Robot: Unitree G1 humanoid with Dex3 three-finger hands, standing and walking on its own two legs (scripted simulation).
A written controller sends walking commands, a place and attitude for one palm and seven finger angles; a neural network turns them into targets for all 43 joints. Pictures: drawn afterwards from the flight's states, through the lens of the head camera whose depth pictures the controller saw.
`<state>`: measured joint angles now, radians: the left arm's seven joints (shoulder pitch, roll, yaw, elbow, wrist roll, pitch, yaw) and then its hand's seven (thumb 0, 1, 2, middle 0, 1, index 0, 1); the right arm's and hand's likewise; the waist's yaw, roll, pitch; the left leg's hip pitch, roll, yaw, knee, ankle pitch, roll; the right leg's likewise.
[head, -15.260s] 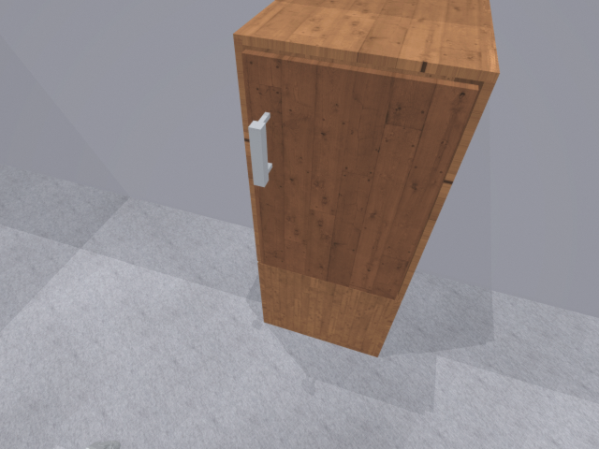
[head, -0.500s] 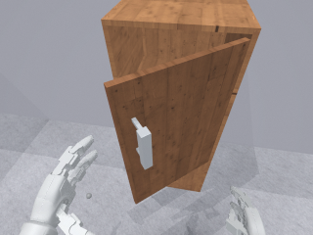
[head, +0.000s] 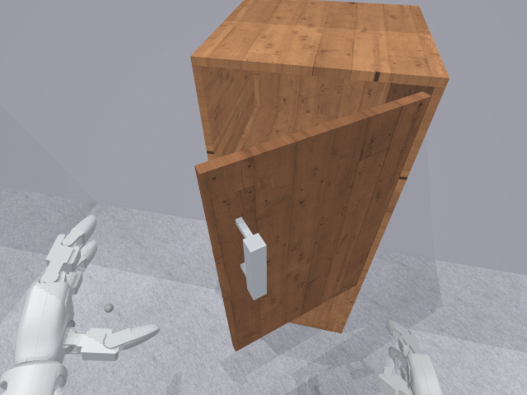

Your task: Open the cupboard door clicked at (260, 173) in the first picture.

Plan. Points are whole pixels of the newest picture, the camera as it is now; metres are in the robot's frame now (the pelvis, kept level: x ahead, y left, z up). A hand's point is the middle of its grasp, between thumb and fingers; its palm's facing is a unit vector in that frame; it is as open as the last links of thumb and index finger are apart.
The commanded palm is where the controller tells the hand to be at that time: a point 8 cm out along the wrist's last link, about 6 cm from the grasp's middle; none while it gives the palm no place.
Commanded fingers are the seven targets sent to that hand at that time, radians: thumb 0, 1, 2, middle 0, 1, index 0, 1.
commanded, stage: draw the hand back to the body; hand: left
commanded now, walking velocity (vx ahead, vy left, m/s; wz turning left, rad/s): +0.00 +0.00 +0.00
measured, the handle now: (249, 258) +0.30 +0.07 +0.06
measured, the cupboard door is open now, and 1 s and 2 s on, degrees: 41 41 41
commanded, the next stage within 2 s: step back with the hand held close in 0.80 s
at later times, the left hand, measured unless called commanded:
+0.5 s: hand (75, 255) +0.21 +0.25 +0.17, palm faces +0.46 -0.79 -0.40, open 8.3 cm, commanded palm +0.16 +0.29 +0.18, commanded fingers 0.00 0.90 0.90 -0.20 -0.30 -0.20 -0.30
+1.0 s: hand (65, 261) +0.20 +0.26 +0.17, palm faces +0.46 -0.79 -0.40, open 7.5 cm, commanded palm +0.15 +0.29 +0.18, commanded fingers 0.00 0.90 0.90 -0.20 -0.30 -0.20 -0.30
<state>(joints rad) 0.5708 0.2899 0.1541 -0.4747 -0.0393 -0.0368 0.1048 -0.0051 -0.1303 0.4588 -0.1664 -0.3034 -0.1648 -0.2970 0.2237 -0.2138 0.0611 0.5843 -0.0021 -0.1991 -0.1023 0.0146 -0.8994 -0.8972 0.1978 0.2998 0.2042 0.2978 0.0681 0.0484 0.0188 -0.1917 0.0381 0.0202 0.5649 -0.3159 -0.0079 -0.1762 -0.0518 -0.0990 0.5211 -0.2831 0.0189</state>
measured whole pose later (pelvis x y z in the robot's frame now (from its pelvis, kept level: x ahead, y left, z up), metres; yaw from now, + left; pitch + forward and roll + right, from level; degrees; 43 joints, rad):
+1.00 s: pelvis +0.00 -0.01 +0.01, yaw -1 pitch -5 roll -1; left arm 0.43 0.34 0.36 -0.38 -0.05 -0.09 0.11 0.02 0.88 0.90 -0.21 -0.30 -0.21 -0.30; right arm 0.18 -0.22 0.03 0.63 0.00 -0.09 -0.08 0.01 -0.90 -0.90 0.20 0.30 0.20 0.30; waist 0.06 0.07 0.04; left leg -0.09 0.05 0.03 0.43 -0.25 -0.02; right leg -0.08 -0.03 -0.09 0.38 -0.22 0.01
